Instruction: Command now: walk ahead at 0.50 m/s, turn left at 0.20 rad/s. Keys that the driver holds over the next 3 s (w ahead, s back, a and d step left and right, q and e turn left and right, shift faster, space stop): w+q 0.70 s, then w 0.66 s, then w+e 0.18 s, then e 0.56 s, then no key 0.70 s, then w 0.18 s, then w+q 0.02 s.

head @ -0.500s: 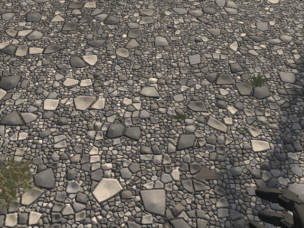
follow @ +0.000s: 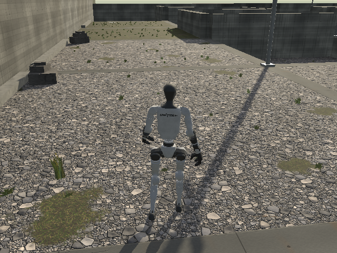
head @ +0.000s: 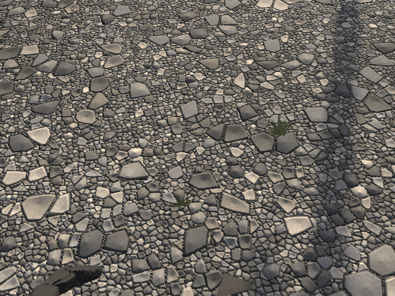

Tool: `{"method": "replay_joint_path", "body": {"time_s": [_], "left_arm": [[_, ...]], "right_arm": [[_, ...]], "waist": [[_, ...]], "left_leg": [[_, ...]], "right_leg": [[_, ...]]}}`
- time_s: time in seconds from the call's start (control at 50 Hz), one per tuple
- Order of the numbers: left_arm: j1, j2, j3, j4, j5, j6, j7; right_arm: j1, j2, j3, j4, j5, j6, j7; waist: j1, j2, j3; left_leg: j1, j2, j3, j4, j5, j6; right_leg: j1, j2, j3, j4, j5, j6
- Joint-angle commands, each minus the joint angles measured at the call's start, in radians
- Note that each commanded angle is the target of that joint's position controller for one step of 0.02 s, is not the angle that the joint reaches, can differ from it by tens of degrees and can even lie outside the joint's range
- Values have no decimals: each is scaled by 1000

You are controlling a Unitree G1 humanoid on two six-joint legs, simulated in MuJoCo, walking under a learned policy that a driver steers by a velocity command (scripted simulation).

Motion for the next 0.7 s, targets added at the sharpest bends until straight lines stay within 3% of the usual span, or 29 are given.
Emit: {"method": "replay_joint_path", "body": {"time_s": [0.02,0.06,0.1,0.14,0.26,0.34,0.38,0.42,0.44,0.46,0.48,0.5,0.52,0.54,0.56,0.58,0.6,0.64,0.7], "left_arm": [[291,157,58,24,-3,3,8],[189,102,43,30,2,-11,0],[159,96,48,49,8,-31,-3],[168,110,57,74,13,-42,2],[213,154,73,132,4,-33,25],[276,183,85,176,-12,-11,31],[282,198,91,189,-20,4,32],[268,231,99,187,-26,17,39],[258,244,101,185,-28,26,43],[244,241,97,180,-31,30,48],[265,193,77,158,-4,20,49],[319,72,36,99,9,-12,36],[225,160,52,88,-24,-52,19],[151,175,55,60,-53,-68,12],[141,159,51,63,-37,-74,18],[137,169,59,72,-8,-69,25],[156,169,64,74,2,-57,25],[175,153,63,74,9,-35,23],[79,117,50,47,16,-22,26]], "right_arm": [[-86,-127,-26,-115,15,-28,-3],[-97,-100,-32,-112,-1,-4,-9],[-75,-58,-28,-102,1,20,-10],[-96,-45,-30,-113,0,30,-13],[-267,-13,-18,-172,-8,28,17],[-384,-9,-11,-236,-4,29,42],[-404,-21,-16,-263,-4,31,52],[-355,-52,-34,-271,-6,36,56],[-258,-84,-52,-253,-4,38,54],[-96,-138,-84,-212,-3,40,43],[45,-232,-116,-183,-1,51,18],[-24,-306,-117,-213,6,40,16],[7,-220,-92,-224,-4,29,20],[-17,-169,-78,-215,-11,18,20],[-77,-144,-69,-218,-8,11,21],[-139,-109,-59,-229,-10,9,17],[-171,-98,-52,-247,-21,9,13],[-183,-111,-56,-248,-20,4,6],[-143,-141,-64,-227,-12,4,-12]], "waist": [[168,-138,-134],[106,-140,-29],[72,-127,-5],[64,-94,6],[113,-61,55],[150,-49,98],[142,-60,93],[98,-100,30],[40,-109,-28],[-47,-85,-113],[-89,58,-206],[29,272,-307],[-46,135,-364],[-41,98,-233],[12,1,-135],[47,-4,-98],[78,9,-74],[103,24,-57],[79,19,-20]], "left_leg": [[-571,61,-50,366,34,16],[-493,107,-49,288,145,5],[-431,108,-50,275,215,-6],[-460,105,-71,237,289,-14],[-450,91,-10,-78,530,0],[-483,86,38,-198,482,37],[-457,62,81,-230,394,65],[-328,-4,147,-233,286,104],[-199,-48,172,-248,256,129],[47,-88,166,-320,319,167],[361,65,-91,-337,360,232],[626,306,-697,-498,180,438],[638,323,-752,-584,129,418],[537,289,-596,-579,186,371],[375,240,-472,-580,298,330],[257,203,-390,-590,394,304],[170,183,-357,-617,458,304],[75,168,-316,-642,559,319],[5,118,-235,-653,590,289]], "right_leg": [[571,-336,452,-269,-141,-199],[376,-267,294,-353,-44,-166],[289,-247,192,-405,78,-162],[291,-248,115,-419,192,-164],[339,-235,-65,-439,260,-130],[463,-275,-112,-408,286,-115],[519,-286,-138,-347,428,-98],[545,-282,-168,-207,775,-76],[532,-267,-185,-62,903,-62],[435,-228,-209,152,870,-29],[158,-173,-206,473,454,18],[-252,60,-67,827,-385,78],[-349,20,135,881,-378,55],[-396,-22,125,844,-302,32],[-356,-68,122,736,-225,24],[-290,-98,119,646,-185,29],[-231,-110,121,619,-154,36],[-185,-108,107,543,-141,67],[-195,-82,82,356,11,103]]}}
